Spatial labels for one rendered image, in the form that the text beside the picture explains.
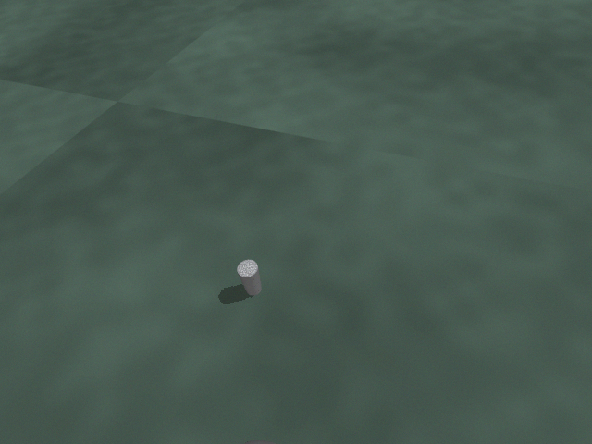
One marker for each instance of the cup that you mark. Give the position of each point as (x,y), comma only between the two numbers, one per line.
(249,275)

